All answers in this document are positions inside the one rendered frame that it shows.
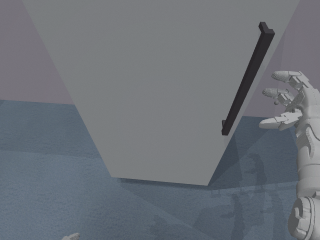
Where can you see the fridge door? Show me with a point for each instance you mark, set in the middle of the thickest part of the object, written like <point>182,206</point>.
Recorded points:
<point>153,79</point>

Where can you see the robot right upper arm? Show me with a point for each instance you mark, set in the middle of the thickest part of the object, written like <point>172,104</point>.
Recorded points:
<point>304,220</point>

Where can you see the robot right hand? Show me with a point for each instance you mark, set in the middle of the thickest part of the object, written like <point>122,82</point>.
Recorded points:
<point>307,101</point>

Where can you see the handle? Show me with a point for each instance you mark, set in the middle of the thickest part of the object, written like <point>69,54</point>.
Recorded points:
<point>258,55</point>

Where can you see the right robot forearm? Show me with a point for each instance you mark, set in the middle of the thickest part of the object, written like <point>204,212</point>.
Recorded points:
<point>308,158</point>

